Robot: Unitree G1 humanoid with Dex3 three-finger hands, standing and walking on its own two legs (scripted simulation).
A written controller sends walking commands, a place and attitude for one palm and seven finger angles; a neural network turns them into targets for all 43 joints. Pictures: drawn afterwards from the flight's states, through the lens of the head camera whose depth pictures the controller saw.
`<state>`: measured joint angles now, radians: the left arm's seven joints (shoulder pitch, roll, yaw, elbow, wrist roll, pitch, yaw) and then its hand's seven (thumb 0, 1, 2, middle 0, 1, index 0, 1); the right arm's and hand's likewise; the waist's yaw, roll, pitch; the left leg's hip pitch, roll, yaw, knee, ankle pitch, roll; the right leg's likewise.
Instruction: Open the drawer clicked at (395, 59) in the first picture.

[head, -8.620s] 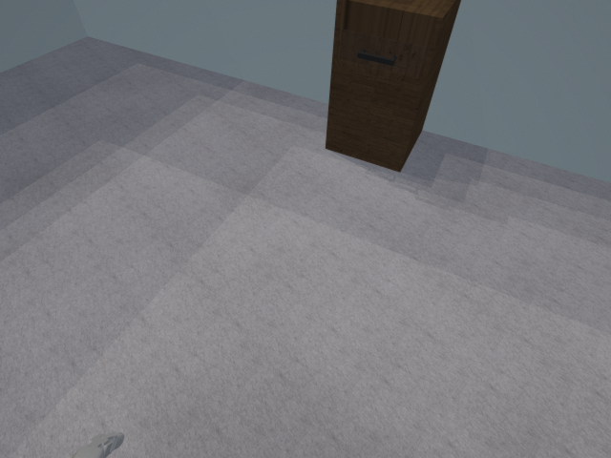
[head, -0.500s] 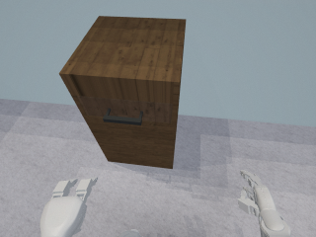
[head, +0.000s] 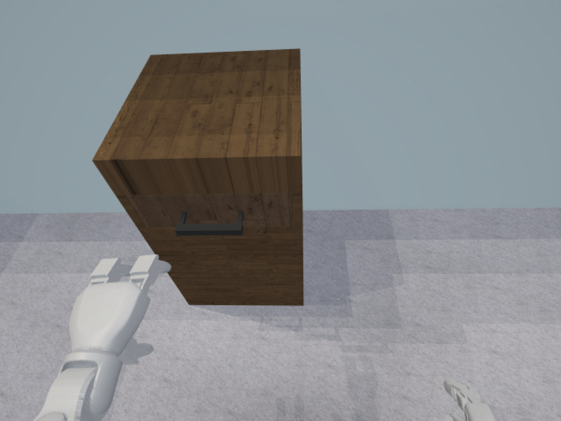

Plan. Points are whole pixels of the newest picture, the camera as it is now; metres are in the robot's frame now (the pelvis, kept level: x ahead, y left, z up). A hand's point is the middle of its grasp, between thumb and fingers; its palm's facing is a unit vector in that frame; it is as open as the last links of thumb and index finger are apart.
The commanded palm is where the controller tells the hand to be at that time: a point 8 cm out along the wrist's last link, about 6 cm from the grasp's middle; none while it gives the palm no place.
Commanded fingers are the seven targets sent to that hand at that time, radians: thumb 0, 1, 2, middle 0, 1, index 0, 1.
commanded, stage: raise the hand with hooked fingers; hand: left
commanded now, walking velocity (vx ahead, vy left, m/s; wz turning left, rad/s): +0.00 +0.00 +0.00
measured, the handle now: (210, 222) +0.55 +0.24 -0.17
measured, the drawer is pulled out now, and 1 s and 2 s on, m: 0.00 0.00 0.00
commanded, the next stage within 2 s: move the hooked fingers above the handle in 0.92 s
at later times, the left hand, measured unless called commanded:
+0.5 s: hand (100, 246) +0.31 +0.28 +0.09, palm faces +0.06 -0.06 -1.00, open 13.8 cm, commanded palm +0.29 +0.28 +0.15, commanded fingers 0.00 -0.50 0.30 -0.30 -1.20 -0.30 -1.20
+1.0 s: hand (117, 236) +0.32 +0.26 +0.10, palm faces +0.08 -0.06 -0.99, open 13.8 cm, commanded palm +0.30 +0.26 +0.15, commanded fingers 0.00 -0.50 0.30 -0.30 -1.20 -0.30 -1.20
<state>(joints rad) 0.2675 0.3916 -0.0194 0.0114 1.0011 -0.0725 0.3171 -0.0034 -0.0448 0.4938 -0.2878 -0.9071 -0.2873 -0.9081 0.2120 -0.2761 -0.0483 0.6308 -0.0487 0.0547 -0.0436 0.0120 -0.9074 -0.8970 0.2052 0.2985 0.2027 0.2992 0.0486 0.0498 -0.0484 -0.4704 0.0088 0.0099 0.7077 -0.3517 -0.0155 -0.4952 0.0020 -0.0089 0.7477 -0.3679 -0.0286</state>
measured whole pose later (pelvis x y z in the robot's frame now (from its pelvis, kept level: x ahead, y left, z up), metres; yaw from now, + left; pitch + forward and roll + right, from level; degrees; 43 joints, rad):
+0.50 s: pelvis +0.01 +0.03 +0.02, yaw +1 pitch +2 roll +0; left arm -0.09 0.44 -0.09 0.11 0.99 0.08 0.12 0.00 -0.47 0.31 -0.32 -1.19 -0.32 -1.19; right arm 0.11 -0.20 0.02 0.60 0.00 0.09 -0.03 0.01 -0.91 -0.90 0.21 0.30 0.20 0.30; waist 0.09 0.07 -0.02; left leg -0.28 -0.03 0.01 0.55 -0.30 0.03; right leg -0.28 -0.03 -0.01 0.55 -0.30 0.01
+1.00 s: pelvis +0.02 +0.01 +0.02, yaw +1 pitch +4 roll +1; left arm -0.07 0.44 -0.05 0.10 0.96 0.03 0.16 0.00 -0.49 0.30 -0.32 -1.20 -0.32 -1.20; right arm 0.15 -0.26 -0.04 0.65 0.01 0.10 -0.02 0.01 -0.91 -0.90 0.20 0.30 0.20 0.30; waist 0.08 0.09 -0.02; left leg -0.28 -0.01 0.00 0.50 -0.28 0.00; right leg -0.30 -0.01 -0.02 0.53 -0.29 -0.01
